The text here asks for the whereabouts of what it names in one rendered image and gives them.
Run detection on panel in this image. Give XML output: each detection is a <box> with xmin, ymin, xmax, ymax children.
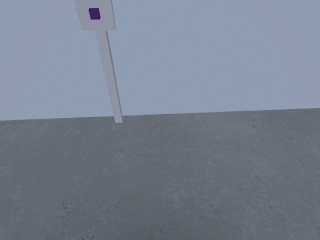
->
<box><xmin>74</xmin><ymin>0</ymin><xmax>123</xmax><ymax>123</ymax></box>

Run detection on button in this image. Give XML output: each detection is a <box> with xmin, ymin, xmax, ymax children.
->
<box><xmin>88</xmin><ymin>8</ymin><xmax>101</xmax><ymax>20</ymax></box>

